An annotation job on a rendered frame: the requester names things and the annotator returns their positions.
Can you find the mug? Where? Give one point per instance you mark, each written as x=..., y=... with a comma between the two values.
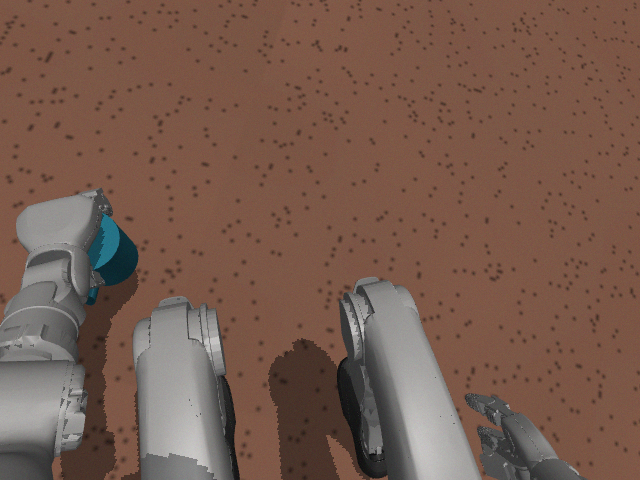
x=112, y=254

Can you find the right robot foot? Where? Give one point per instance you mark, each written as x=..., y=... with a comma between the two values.
x=372, y=465

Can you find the right robot arm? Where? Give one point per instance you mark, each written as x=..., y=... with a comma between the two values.
x=554, y=469

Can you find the left robot hand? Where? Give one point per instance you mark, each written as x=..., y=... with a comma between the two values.
x=73, y=220

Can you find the left robot foot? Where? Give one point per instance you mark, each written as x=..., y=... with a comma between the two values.
x=230, y=427

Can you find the left robot arm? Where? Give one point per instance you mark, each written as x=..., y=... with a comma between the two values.
x=42, y=399

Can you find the right robot hand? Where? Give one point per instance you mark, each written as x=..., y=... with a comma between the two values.
x=511, y=454

